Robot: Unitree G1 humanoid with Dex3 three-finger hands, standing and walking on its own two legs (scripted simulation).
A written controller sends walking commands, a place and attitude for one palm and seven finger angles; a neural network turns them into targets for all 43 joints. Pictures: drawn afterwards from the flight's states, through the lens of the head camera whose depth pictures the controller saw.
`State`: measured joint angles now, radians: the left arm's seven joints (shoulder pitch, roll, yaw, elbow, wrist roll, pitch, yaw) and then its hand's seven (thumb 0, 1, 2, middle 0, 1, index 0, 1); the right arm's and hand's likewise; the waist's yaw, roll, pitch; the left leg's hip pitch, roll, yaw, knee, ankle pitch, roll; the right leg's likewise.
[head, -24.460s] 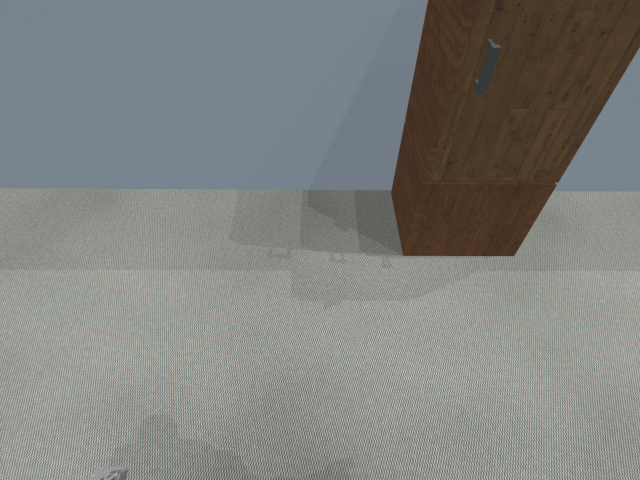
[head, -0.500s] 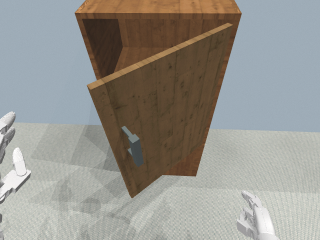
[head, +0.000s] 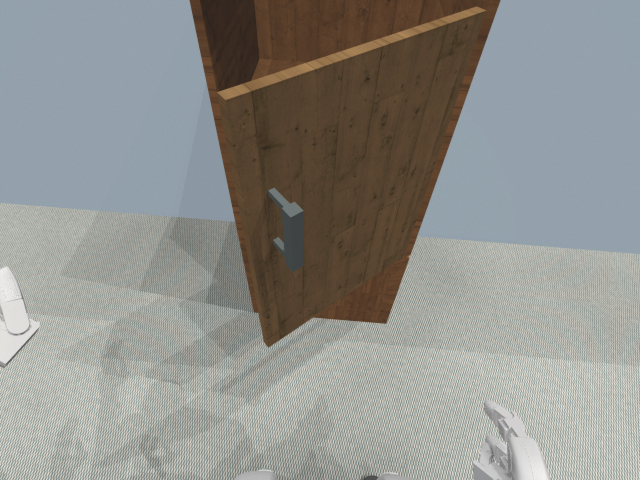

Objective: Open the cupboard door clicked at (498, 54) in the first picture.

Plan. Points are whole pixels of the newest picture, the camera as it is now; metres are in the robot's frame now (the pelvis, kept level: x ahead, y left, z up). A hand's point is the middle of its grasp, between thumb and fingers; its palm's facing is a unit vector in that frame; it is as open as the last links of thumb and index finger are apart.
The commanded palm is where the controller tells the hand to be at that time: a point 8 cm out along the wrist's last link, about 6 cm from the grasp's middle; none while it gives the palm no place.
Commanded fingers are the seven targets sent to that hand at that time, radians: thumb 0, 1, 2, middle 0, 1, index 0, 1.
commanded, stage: step back with the hand held close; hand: left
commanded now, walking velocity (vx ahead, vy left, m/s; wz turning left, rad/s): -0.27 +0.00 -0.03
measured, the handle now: (285, 230) +0.42 +0.08 +0.06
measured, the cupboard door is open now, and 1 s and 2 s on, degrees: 42 42 42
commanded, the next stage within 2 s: stop stepping back and stand still in 0.48 s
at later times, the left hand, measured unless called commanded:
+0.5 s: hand out of the picture +0.13 +0.25 +0.19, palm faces +0.52 -0.71 -0.48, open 7.5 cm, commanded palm +0.07 +0.28 +0.19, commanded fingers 0.00 0.90 0.90 -0.20 -0.30 -0.20 -0.30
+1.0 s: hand out of the picture +0.08 +0.19 +0.18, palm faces +0.32 -0.76 -0.57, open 7.4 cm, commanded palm +0.03 +0.24 +0.19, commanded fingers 0.00 0.90 0.90 -0.20 -0.30 -0.20 -0.30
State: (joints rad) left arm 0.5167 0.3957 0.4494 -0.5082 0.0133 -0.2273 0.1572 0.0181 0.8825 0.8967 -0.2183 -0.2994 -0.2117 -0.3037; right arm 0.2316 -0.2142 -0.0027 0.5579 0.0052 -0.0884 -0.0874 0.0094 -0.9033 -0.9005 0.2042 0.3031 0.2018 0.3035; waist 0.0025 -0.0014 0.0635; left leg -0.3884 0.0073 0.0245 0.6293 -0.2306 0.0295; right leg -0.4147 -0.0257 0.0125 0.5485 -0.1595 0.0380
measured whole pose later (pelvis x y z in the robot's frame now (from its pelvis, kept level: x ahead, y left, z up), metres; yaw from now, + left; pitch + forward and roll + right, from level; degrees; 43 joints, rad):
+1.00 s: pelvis -0.13 -0.05 +0.01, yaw -3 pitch +2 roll +1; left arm 0.65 0.44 0.44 -0.51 -0.03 -0.20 0.15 0.02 0.88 0.90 -0.22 -0.30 -0.21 -0.30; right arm 0.24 -0.23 0.00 0.61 0.00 -0.12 -0.05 0.01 -0.90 -0.90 0.20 0.30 0.20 0.30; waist -0.02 0.00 0.00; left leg -0.32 0.02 0.04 0.57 -0.29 0.00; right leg -0.25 0.07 -0.05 0.47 -0.25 -0.09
